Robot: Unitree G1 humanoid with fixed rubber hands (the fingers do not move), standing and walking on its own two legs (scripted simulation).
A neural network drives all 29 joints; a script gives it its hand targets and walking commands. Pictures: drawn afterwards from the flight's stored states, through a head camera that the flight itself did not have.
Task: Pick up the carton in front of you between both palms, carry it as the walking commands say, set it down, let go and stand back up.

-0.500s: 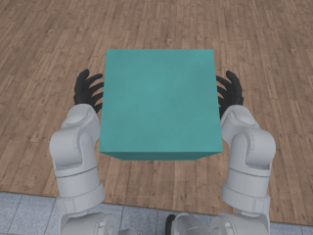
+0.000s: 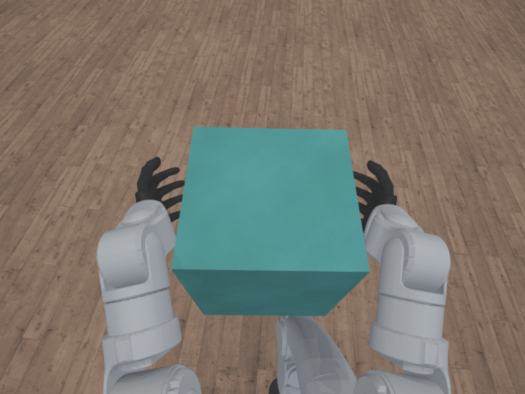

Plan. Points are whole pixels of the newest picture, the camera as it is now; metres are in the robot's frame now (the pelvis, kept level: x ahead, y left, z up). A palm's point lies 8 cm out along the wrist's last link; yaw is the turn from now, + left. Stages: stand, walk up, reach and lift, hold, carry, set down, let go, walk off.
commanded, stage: carry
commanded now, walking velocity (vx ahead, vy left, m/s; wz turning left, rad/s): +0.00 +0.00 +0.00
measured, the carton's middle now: (267, 232) +0.35 -0.02 +0.03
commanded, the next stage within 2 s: none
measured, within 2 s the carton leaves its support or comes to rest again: neither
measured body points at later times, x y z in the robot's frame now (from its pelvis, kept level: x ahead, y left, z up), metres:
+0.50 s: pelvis +0.14 -0.02 +0.11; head +0.13 -0.02 +0.56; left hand +0.48 +0.14 +0.21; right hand +0.48 -0.17 +0.21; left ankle +0.17 +0.08 -0.62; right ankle +0.18 -0.05 -0.62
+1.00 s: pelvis +0.23 +0.01 +0.12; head +0.22 +0.02 +0.57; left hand +0.58 +0.18 +0.25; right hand +0.60 -0.13 +0.26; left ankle +0.24 +0.11 -0.60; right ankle +0.18 -0.05 -0.62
